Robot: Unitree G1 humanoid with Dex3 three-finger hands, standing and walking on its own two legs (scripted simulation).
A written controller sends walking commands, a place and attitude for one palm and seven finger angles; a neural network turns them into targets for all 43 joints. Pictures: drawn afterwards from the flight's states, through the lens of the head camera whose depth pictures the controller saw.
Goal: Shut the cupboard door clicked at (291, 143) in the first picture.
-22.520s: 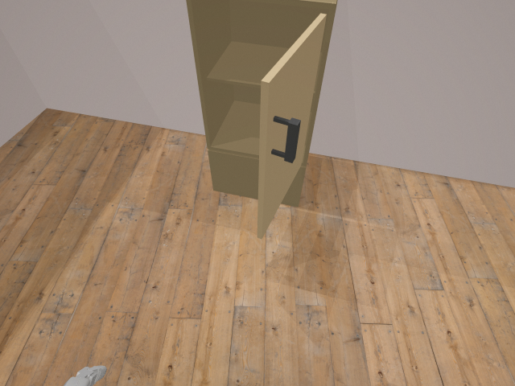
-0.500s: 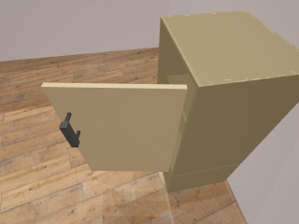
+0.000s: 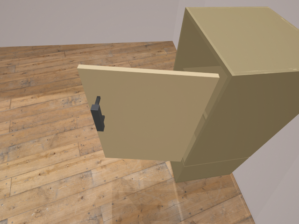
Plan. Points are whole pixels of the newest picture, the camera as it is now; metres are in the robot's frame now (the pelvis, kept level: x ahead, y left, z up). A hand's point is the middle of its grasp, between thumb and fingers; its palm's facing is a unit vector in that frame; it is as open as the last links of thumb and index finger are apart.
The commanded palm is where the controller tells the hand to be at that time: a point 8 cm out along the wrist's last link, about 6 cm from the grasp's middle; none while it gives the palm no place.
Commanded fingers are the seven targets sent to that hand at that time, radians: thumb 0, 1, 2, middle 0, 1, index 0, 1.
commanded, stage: come to a stop and stand still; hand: left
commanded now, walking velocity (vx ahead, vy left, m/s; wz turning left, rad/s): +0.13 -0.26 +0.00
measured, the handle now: (99, 113) +0.45 +0.20 -0.03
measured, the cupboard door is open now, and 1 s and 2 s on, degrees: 79 79 79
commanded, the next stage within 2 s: look again from close up in 1.76 s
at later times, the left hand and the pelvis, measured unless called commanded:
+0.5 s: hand out of the picture +0.07 +0.16 -0.18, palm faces -0.07 -0.98 -0.20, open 7.3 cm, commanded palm none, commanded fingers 0.00 0.90 0.90 -0.20 -0.30 -0.20 -0.30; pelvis +0.00 -0.02 -0.01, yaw -2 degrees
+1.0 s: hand out of the picture -0.01 +0.15 -0.17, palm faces +0.02 -0.98 -0.21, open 7.4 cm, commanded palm none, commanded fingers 0.00 0.90 0.90 -0.20 -0.30 -0.20 -0.30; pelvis -0.01 -0.03 +0.00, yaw -1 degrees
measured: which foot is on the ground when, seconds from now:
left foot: down 0.00-1.00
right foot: up 0.00-0.46, down 0.48-1.00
